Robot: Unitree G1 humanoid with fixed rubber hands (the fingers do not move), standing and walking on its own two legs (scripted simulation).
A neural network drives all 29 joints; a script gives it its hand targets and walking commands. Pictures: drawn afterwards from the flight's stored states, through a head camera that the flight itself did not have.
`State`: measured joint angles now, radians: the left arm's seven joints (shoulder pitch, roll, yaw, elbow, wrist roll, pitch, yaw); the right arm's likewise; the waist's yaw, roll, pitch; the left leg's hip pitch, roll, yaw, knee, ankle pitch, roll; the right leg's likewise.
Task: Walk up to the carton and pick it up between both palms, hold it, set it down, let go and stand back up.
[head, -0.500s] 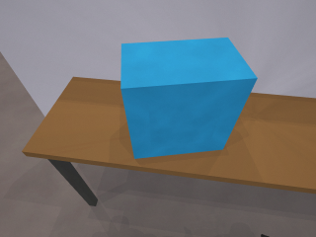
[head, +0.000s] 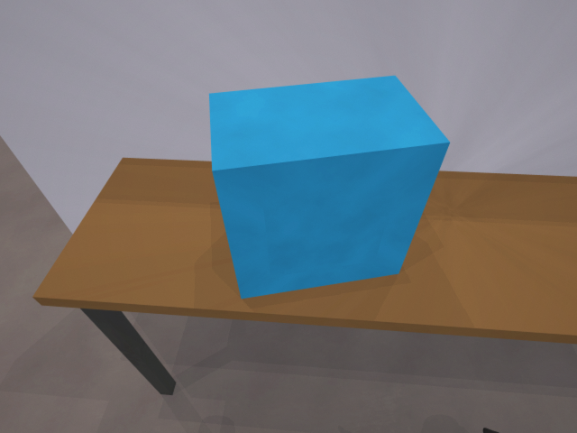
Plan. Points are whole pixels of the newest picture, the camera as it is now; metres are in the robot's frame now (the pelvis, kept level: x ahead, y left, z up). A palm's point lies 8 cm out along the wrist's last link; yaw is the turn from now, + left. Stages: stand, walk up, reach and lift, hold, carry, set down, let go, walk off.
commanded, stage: walk up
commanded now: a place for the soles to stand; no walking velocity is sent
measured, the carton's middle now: (314, 193) +0.50 -0.01 +0.06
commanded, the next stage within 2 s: reach and lift in 1.38 s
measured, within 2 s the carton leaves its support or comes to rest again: neither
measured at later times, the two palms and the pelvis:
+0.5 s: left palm out of the picture +0.09 +0.30 -0.10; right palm out of the picture +0.12 -0.29 -0.11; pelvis +0.02 -0.01 -0.01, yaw -2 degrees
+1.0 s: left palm out of the picture +0.10 +0.31 -0.10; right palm out of the picture +0.10 -0.29 -0.10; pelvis +0.01 +0.00 -0.01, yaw -5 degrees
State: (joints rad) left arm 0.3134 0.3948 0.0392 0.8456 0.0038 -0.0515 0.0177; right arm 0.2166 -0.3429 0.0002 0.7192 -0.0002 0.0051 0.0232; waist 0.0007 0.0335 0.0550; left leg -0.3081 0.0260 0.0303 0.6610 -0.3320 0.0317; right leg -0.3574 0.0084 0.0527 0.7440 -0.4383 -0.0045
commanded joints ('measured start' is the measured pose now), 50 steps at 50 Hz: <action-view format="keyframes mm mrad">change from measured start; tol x32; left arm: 1 111 184 46 -30 20 -40 16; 50 -24 195 37 -44 11 -24 3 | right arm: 1 -64 -258 -115 -43 -20 -10 -9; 50 -56 -302 -117 -13 -27 -54 -17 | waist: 1 17 116 -103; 50 1 89 0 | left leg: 1 33 134 -71 -40 196 105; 5 -102 -7 -79 168 -274 -2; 12 140 325 -409 -382 -173 155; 18 218 163 -69 -40 619 115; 24 -111 1 -63 209 -302 -3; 31 189 298 -337 -307 3 154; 37 38 132 -24 -35 334 71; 41 -86 -8 -59 191 -282 12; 50 80 292 -263 -251 126 182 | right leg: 1 137 25 -56 -236 246 -38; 5 2 -291 524 -360 98 -268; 15 -166 -18 -10 97 -78 -17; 21 203 -84 155 -136 563 -105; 29 -65 -136 247 -123 479 -105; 32 -174 23 -8 151 -153 -14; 38 174 -36 65 -118 474 -71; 41 14 -281 522 -313 173 -262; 50 -105 -14 -32 50 -86 -25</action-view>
